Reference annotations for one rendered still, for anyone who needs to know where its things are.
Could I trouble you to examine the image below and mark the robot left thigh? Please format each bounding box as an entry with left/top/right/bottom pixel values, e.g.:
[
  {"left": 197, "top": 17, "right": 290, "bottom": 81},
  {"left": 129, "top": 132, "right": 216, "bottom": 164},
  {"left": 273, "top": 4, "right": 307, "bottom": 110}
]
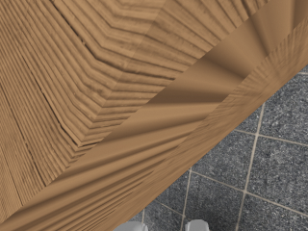
[{"left": 114, "top": 221, "right": 148, "bottom": 231}]

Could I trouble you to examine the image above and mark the robot right thigh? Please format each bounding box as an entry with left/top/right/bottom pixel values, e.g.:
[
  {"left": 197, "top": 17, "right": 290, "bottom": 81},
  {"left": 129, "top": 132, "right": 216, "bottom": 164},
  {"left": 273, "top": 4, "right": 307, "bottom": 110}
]
[{"left": 185, "top": 219, "right": 209, "bottom": 231}]

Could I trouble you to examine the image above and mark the table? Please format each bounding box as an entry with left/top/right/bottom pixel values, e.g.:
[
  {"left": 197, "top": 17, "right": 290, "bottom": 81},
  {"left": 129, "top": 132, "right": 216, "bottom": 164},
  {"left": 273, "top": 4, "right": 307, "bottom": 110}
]
[{"left": 0, "top": 0, "right": 308, "bottom": 231}]

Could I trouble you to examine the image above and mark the robot thigh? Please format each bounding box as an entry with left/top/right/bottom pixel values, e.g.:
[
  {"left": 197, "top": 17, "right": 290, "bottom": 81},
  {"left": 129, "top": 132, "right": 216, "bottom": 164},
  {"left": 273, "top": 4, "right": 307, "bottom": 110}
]
[
  {"left": 185, "top": 219, "right": 209, "bottom": 231},
  {"left": 114, "top": 221, "right": 148, "bottom": 231}
]

